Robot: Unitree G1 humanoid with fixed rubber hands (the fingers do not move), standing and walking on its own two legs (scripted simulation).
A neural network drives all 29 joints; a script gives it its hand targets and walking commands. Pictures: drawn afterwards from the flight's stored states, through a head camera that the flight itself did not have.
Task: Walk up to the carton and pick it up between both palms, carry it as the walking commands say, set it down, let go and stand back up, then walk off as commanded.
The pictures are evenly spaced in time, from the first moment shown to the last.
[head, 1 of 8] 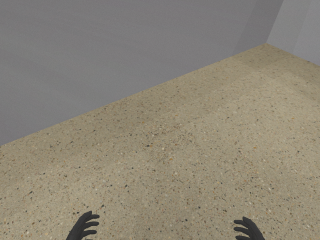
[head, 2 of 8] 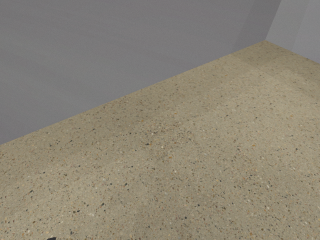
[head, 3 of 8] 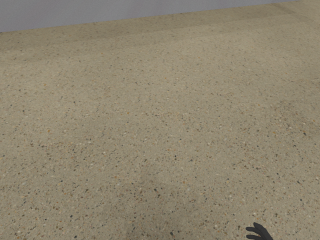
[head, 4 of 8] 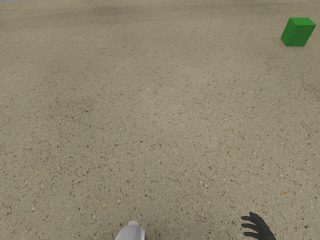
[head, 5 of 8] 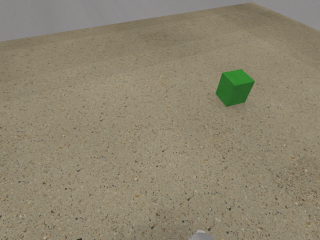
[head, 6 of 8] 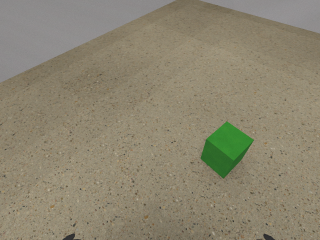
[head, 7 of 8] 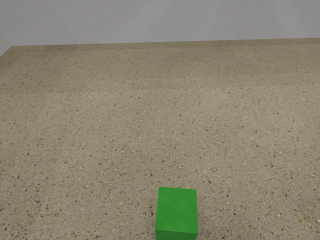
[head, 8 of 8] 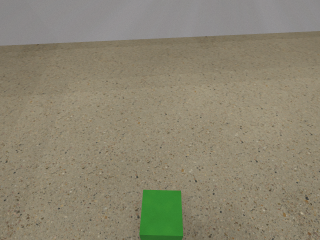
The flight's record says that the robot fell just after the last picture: no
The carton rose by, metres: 0.00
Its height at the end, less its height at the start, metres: +0.00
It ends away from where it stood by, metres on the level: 0.00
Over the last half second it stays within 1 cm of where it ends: yes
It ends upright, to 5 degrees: yes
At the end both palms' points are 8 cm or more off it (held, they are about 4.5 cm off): yes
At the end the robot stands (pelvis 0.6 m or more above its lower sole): yes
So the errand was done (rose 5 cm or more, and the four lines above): no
